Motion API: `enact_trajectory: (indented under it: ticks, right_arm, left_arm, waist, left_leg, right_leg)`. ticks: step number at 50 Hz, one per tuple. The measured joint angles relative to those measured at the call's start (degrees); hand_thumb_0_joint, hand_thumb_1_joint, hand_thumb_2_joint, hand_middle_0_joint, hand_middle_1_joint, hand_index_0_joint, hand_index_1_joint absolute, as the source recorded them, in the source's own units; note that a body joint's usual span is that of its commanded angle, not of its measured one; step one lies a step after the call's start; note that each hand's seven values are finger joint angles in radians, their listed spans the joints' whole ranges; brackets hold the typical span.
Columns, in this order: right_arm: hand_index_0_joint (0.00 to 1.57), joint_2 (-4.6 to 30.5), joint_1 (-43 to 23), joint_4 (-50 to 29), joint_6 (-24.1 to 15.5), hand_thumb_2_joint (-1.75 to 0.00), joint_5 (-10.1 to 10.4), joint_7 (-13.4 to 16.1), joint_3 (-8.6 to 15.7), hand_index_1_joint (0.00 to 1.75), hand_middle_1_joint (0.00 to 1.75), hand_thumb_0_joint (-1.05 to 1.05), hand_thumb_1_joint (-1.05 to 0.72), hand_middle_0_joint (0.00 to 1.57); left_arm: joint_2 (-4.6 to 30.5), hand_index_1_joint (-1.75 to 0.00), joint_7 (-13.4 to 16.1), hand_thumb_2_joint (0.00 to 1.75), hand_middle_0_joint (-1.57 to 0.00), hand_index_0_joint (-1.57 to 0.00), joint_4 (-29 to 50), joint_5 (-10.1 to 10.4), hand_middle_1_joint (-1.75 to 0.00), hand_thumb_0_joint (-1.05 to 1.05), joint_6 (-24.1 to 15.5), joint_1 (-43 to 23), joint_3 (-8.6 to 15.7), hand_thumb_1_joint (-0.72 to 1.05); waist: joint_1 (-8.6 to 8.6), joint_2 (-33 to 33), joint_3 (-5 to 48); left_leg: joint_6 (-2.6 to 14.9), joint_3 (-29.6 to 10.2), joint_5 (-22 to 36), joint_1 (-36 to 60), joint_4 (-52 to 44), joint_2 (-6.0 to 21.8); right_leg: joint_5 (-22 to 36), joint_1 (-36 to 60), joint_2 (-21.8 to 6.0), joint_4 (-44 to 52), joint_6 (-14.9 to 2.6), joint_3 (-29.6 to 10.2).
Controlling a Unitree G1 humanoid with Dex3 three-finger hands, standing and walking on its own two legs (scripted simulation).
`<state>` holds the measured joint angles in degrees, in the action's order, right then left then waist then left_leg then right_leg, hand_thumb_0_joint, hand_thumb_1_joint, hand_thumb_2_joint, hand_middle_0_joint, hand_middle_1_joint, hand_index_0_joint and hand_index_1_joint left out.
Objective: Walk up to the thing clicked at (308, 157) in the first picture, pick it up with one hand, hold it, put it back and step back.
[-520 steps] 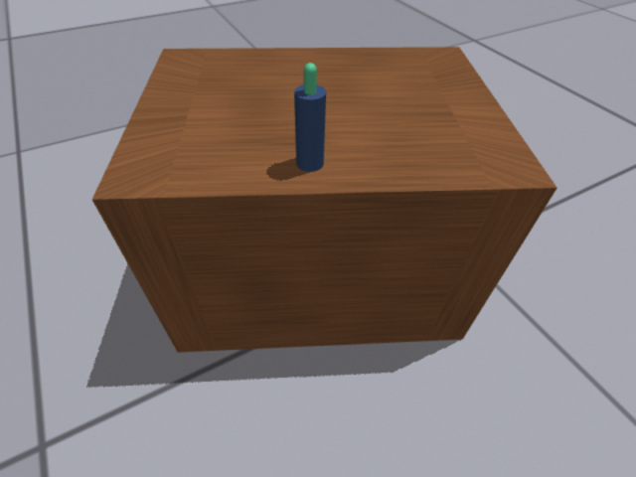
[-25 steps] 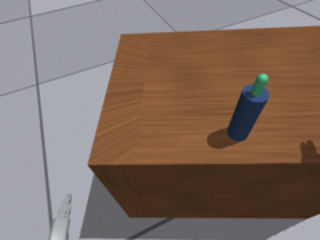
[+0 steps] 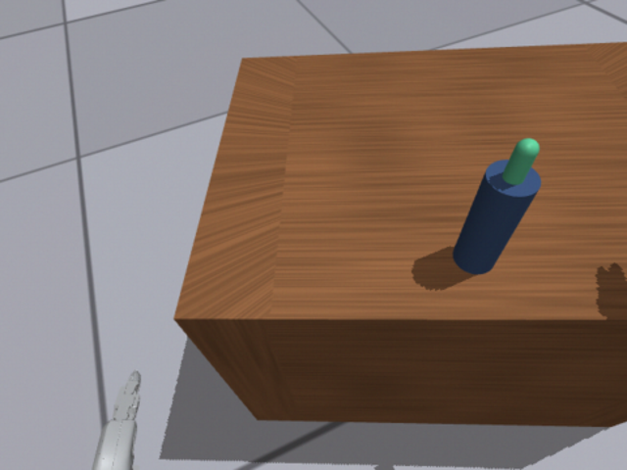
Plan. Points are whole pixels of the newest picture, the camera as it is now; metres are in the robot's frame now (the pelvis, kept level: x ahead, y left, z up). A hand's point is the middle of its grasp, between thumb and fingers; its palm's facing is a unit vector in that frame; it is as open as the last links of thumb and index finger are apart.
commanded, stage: go down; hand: right
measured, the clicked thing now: (497, 209) +0.44 -0.21 +0.07
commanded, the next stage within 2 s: approach in 0.42 s
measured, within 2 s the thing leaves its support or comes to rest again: neither
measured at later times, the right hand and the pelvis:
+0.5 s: hand out of the picture +0.35 -0.41 +0.14, palm faces +0.23 +0.97 +0.00, open 17.6 cm; pelvis +0.00 +0.00 +0.00, yaw +0 degrees
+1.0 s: hand (580, 256) +0.39 -0.31 +0.04, palm faces +0.12 +0.99 +0.05, open 17.7 cm; pelvis -0.01 +0.01 -0.03, yaw +1 degrees
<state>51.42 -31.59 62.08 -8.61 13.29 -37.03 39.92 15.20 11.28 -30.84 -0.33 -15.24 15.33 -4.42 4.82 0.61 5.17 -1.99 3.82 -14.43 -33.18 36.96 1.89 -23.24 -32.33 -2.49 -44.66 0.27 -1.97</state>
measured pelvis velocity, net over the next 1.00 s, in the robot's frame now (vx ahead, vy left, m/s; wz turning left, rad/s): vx -0.01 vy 0.01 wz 0.01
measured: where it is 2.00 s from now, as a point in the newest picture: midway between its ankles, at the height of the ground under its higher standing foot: outside the picture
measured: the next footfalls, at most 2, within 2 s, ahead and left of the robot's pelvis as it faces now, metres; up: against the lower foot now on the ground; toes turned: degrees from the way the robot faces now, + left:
none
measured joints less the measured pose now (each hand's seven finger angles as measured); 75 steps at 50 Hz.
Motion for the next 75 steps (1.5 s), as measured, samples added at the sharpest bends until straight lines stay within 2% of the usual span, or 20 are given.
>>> enact_trajectory:
  ticks: [14, 29, 33, 38, 46, 52, 57, 61, 66, 69, 75]
  right_arm:
    - [0.05, 0.39, 1.67, -0.64, 0.26, -0.07, 0.07, -0.11, 1.21, 0.06, 0.06, -0.01, 0.58, 0.04]
    - [0.05, -0.16, 1.8, -1.5, 0.17, -0.07, 0.28, -0.63, 0.36, 0.06, 0.06, -0.01, 0.58, 0.04]
    - [0.04, -1.27, 2.24, -1.84, 0.07, -0.06, 0.95, -0.34, -0.58, 0.05, 0.06, -0.01, 0.58, 0.04]
    - [0.04, -3.84, 1.95, -1.18, -1.03, -0.06, 1.29, 0.77, -3.2, 0.05, 0.05, -0.01, 0.58, 0.04]
    - [0.04, -10.71, 1.21, -1.08, -5.7, -0.06, 0.56, 4.45, -6.53, 0.05, 0.05, -0.01, 0.59, 0.03]
    - [0.04, -14.41, -0.53, -1.35, -10.49, -0.06, -0.9, 8.45, -6.95, 0.05, 0.05, -0.01, 0.59, 0.03]
    - [0.04, -17.52, -1.9, -2.98, -11.97, -0.06, -1.94, 12.51, -6.98, 0.05, 0.05, -0.01, 0.59, 0.03]
    - [0.04, -20.56, -1.62, -6.1, -11.62, -0.06, -3.35, 16.63, -7.4, 0.05, 0.05, -0.02, 0.59, 0.03]
    - [0.04, -23.21, 0.14, -8.81, -11.01, -0.06, -3.9, 20.33, -9.1, 0.05, 0.05, -0.02, 0.58, 0.03]
    - [0.04, -24.48, 0.48, -9.26, -10.99, -0.06, -3.8, 21.51, -10.79, 0.05, 0.05, -0.01, 0.58, 0.03]
    - [0.04, -26.51, 1.03, -10.72, -10.34, -0.07, -4.12, 22.88, -12.41, 0.05, 0.06, -0.01, 0.57, 0.03]
  left_arm:
    - [-0.08, -0.05, -0.38, 0.06, -0.06, -0.06, 1.19, 0.21, -0.05, -0.01, 0.53, 0.93, 0.04, -0.54]
    - [-0.08, -0.05, -0.23, 0.05, -0.06, -0.06, 0.67, -0.03, -0.05, -0.01, 0.24, 0.62, 0.21, -0.54]
    - [-0.21, -0.05, -0.37, 0.05, -0.06, -0.06, -0.45, -0.19, -0.05, -0.01, 0.16, 0.62, 0.48, -0.54]
    - [0.11, -0.06, -0.66, 0.05, -0.06, -0.06, 0.71, -0.22, -0.05, -0.01, 0.34, 0.49, 0.82, -0.54]
    - [-0.25, -0.05, -2.03, 0.04, -0.07, -0.07, 3.71, -0.85, -0.06, -0.01, -0.65, 0.71, 1.71, -0.53]
    - [-0.64, -0.05, -3.56, 0.03, -0.07, -0.07, 6.92, -1.72, -0.06, -0.01, 0.36, 1.11, 3.23, -0.52]
    - [-0.54, -0.05, -4.35, 0.03, -0.07, -0.07, 11.85, -2.03, -0.06, -0.01, 1.93, 2.89, 4.62, -0.52]
    - [-0.88, -0.05, -5.01, 0.04, -0.07, -0.07, 15.23, -1.96, -0.06, -0.01, 3.8, 4.81, 4.75, -0.53]
    - [-1.47, -0.05, -6.11, 0.04, -0.07, -0.07, 17.52, -1.72, -0.06, -0.01, 6.0, 6.64, 5.15, -0.53]
    - [-1.68, -0.05, -6.66, 0.04, -0.07, -0.07, 18.05, -1.35, -0.06, -0.01, 6.39, 7.06, 5.59, -0.53]
    - [-1.67, -0.05, -7.71, 0.04, -0.07, -0.07, 19.6, -0.92, -0.06, -0.01, 7.2, 7.34, 6.52, -0.54]
  waist:
    - [-0.05, -0.14, 0.13]
    - [-0.29, 0.01, 0.42]
    - [-0.47, -0.34, 0.57]
    - [-0.5, -0.51, 0.34]
    - [0.96, 1.02, 0.74]
    - [2.61, 1.78, 0.77]
    - [3.41, 1.68, 0.62]
    - [3.33, 1.38, 1.15]
    - [2.78, 0.59, 2.0]
    - [2.03, 0.3, 2.18]
    - [1.22, 0.45, 2.21]
  left_leg:
    - [0.07, 0.09, -0.62, -0.4, 0.86, -0.05]
    - [0.07, 0.23, -0.94, -1.06, 1.82, 0.05]
    - [0.06, 0.16, -0.96, -1.32, 2.05, 0.09]
    - [0.01, -0.01, -1.27, -2.6, 3.35, 0.34]
    - [0.09, -0.52, -2.64, -7.58, 7.84, 0.55]
    - [0.28, -1.13, -4.17, -14.11, 13.25, 0.15]
    - [0.28, -1.61, -5.1, -17.1, 16.14, -0.19]
    - [0.25, -1.89, -5.5, -17.46, 16.75, -0.37]
    - [0.18, -2.11, -5.99, -16.36, 16.73, -0.23]
    - [0.16, -2.14, -6.24, -15.72, 16.82, -0.01]
    - [0.17, -2.19, -6.61, -15.29, 17.41, 0.46]
  right_leg:
    - [-0.46, -0.29, -0.06, -0.59, 0.08, -0.14]
    - [-0.78, -1.09, 0.03, -1.67, 0.09, -0.37]
    - [-0.81, -1.32, 0.09, -1.88, 0.05, -0.32]
    - [-0.92, -2.38, 0.32, -2.76, -0.03, -0.22]
    - [-1.89, -6.65, 0.46, -6.17, 0.14, 0.07]
    - [-3.7, -12.7, -0.01, -11.44, 0.36, 0.41]
    - [-4.93, -15.37, -0.36, -14.34, 0.37, 0.75]
    - [-5.45, -15.52, -0.55, -14.89, 0.36, 1.0]
    - [-5.75, -14.18, -0.4, -14.46, 0.31, 1.24]
    - [-5.79, -13.44, -0.18, -14.23, 0.26, 1.26]
    - [-5.68, -12.76, 0.3, -14.09, 0.25, 1.27]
